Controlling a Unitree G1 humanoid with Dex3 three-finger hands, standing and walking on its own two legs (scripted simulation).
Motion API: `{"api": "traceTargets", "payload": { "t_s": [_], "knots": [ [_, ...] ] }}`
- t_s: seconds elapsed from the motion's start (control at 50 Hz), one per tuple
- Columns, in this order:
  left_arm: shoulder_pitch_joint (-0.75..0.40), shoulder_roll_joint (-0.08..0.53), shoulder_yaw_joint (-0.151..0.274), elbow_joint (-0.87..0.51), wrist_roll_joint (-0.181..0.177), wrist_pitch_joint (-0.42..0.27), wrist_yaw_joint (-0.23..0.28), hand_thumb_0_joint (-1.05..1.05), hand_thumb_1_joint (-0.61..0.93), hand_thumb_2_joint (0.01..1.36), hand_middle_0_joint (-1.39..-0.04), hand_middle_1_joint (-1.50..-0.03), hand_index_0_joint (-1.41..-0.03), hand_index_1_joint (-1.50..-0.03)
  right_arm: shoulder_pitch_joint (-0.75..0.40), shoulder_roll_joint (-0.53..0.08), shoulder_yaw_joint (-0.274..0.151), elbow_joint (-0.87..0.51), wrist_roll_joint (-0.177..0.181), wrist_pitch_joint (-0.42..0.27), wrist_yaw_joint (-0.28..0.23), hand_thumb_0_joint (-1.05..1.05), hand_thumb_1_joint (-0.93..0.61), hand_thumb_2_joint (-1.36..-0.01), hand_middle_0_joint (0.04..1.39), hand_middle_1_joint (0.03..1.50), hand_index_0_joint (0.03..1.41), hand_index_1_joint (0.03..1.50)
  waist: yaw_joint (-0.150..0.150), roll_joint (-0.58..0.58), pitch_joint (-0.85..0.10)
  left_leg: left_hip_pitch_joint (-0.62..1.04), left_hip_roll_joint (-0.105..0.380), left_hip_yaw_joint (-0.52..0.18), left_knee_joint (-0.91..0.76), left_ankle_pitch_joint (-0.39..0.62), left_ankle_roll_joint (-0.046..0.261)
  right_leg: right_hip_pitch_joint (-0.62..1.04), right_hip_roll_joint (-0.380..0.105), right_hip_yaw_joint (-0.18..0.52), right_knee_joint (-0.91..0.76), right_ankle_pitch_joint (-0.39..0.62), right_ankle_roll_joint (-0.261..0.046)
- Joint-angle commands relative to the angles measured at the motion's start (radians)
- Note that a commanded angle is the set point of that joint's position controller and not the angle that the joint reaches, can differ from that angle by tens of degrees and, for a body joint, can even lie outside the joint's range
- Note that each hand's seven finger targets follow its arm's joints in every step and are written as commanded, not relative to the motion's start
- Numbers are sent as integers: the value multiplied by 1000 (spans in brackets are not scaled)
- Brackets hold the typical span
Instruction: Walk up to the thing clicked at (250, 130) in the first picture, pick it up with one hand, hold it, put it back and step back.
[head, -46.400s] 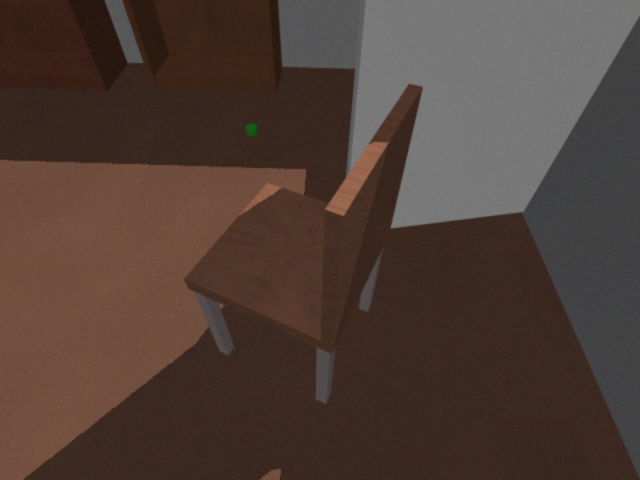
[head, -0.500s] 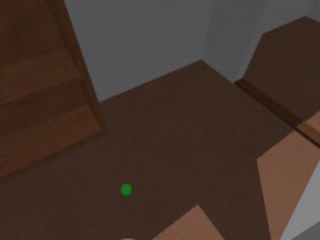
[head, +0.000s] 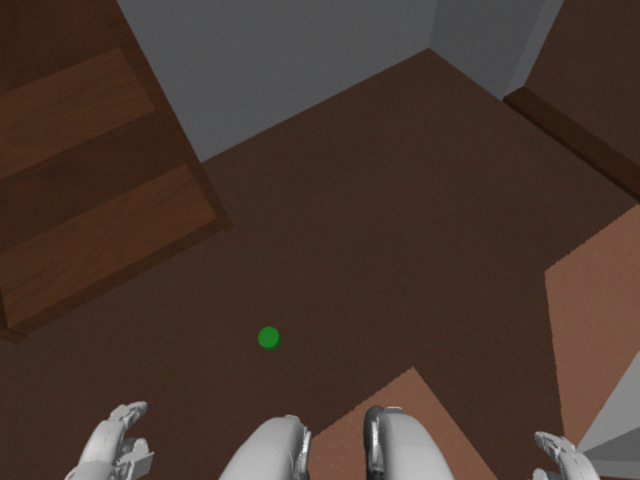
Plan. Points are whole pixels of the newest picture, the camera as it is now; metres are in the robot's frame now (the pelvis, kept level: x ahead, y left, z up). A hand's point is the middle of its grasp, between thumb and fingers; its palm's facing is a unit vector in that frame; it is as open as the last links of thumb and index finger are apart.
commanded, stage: walk up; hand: left
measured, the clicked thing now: (269, 338) +0.45 +0.24 -0.73
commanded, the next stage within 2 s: stand in 1.70 s
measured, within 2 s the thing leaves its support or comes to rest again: neither
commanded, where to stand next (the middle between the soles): +0.05 +0.02 m, yaw -2 degrees
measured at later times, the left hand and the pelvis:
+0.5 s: hand out of the picture -0.05 +0.28 -0.15, palm faces +0.01 -0.93 -0.36, open 7.3 cm; pelvis -0.09 -0.01 +0.01, yaw +0 degrees
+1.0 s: hand out of the picture -0.02 +0.28 -0.13, palm faces -0.06 -0.91 -0.40, open 7.3 cm; pelvis -0.12 +0.01 +0.01, yaw -3 degrees
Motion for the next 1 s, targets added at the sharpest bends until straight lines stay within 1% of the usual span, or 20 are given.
{"api": "traceTargets", "payload": {
  "t_s": [0.0,0.08,0.16,0.22,0.26,0.28,0.32,0.36,0.46,0.52,0.56,0.58,0.6,0.62,0.7,0.78,0.82,0.86,0.94,0.98],
  "knots": [
    [-4,232,83,-114,16,5,28,0,900,900,-200,-300,-200,-300,224,-205,-72,-3,-4,-5,-15,0,-900,-900,200,300,200,300,-7,-207,-439,-20,-26,-44,289,35,-16,243,-233,234,-180,331,-169],
    [22,205,90,-134,45,22,15,0,900,900,-200,-300,-200,-300,228,-205,-52,26,-16,-32,-21,0,-900,-900,200,300,200,300,50,-219,-460,-89,2,48,21,80,-40,381,-161,186,-214,-181,-135],
    [50,268,114,-110,48,48,-8,0,900,900,-200,-300,-200,-300,258,-211,-49,64,-38,-57,-16,0,-900,-900,200,300,200,300,43,-349,-383,44,57,122,-395,-14,-13,271,-229,278,-293,-460,-126],
    [61,244,91,-75,24,55,-11,0,900,900,-200,-300,-200,-300,310,-205,-69,124,-60,-55,9,0,-900,-900,200,300,200,300,-7,-192,-274,332,48,105,-593,140,49,-81,-160,219,-275,-545,18],
    [-15,225,94,-79,-15,38,10,0,900,900,-200,-300,-200,-300,98,-348,-89,16,-82,-26,19,0,-900,-900,200,300,200,300,-41,315,-72,-154,503,-490,-911,-145,260,-136,92,15,333,-443,68],
    [-54,290,123,-74,-4,36,14,0,900,900,-200,-300,-200,-300,4,-370,-93,-9,-73,-38,15,0,-900,-900,200,300,200,300,-29,262,48,-429,582,-545,-976,-180,330,-7,70,162,571,-454,57],
    [84,248,110,-3,-30,37,-5,0,900,900,-200,-300,-200,-300,-123,-253,-58,-39,-87,-63,2,0,-900,-900,200,300,200,300,72,84,22,-329,354,-206,-829,176,220,17,111,215,646,-295,44],
    [180,233,98,26,-30,37,-6,0,900,900,-200,-300,-200,-300,-87,-227,-59,-35,-74,-71,3,0,-900,-900,200,300,200,300,84,84,-119,-101,275,-67,-773,243,127,-40,146,175,635,-223,34],
    [116,222,70,-2,-11,-29,-2,0,900,900,-200,-300,-200,-300,89,-242,-85,-13,-80,-53,33,0,-900,-900,200,300,200,300,-62,214,-306,338,284,-75,-636,179,197,-37,31,25,108,-353,100],
    [201,192,63,58,7,-71,20,0,900,900,-200,-300,-200,-300,128,-250,-86,2,-80,-25,44,0,-900,-900,200,300,200,300,-32,161,-339,339,268,-8,-435,416,181,158,59,-39,-337,-264,69],
    [233,283,80,75,23,-98,35,0,900,900,-200,-300,-200,-300,132,-140,-43,-23,-53,-28,45,0,-900,-900,200,300,200,300,-19,-58,-320,29,187,24,-250,330,85,398,-98,273,-327,16,27],
    [214,327,89,75,29,-102,37,0,900,900,-200,-300,-200,-300,112,-109,-27,-43,-49,-32,47,0,-900,-900,200,300,200,300,-25,-169,-275,-196,106,59,-226,60,26,470,-254,489,-289,98,-44],
    [219,401,95,59,32,-96,41,0,900,900,-200,-300,-200,-300,11,-183,-49,-56,-56,-31,30,0,-900,-900,200,300,200,300,42,-163,-236,-137,161,-25,-185,0,24,278,-378,597,-267,104,-193],
    [191,380,93,58,19,-94,36,0,900,900,-200,-300,-200,-300,13,-211,-69,-39,-55,-37,29,0,-900,-900,200,300,200,300,19,-158,-186,-76,184,-39,-155,31,17,191,-368,547,-255,93,-213],
    [169,299,65,56,7,-103,32,0,900,900,-200,-300,-200,-300,26,-173,-59,0,-35,-54,46,0,-900,-900,200,300,200,300,-8,-220,-218,16,145,31,-294,201,15,229,-207,247,-204,266,-99],
    [121,273,49,37,-1,-80,18,0,900,900,-200,-300,-200,-300,69,-170,-69,55,-41,-75,49,0,-900,-900,200,300,200,300,-38,-185,-236,255,92,98,-581,383,18,79,-119,136,-100,55,-32],
    [137,189,27,22,-11,-71,12,0,900,900,-200,-300,-200,-300,129,-236,-85,76,-56,-94,38,0,-900,-900,200,300,200,300,-44,16,-300,348,296,-197,-704,405,74,-13,-20,76,96,-154,29],
    [179,242,40,72,-9,-59,22,0,900,900,-200,-300,-200,-300,30,-308,-95,61,-43,-95,43,0,-900,-900,200,300,200,300,-7,87,-261,126,455,-405,-800,53,232,80,-12,46,191,-425,37],
    [210,219,42,123,-3,-83,8,0,900,900,-200,-300,-200,-300,-58,-201,-46,62,-42,-92,48,0,-900,-900,200,300,200,300,45,92,-223,1,253,-110,-672,215,77,261,-20,62,-134,-171,22],
    [172,262,52,124,8,-87,13,0,900,900,-200,-300,-200,-300,-45,-156,-32,75,-28,-88,49,0,-900,-900,200,300,200,300,31,-5,-232,-23,176,-29,-547,250,20,274,-110,238,-253,-199,-26]
  ]
}}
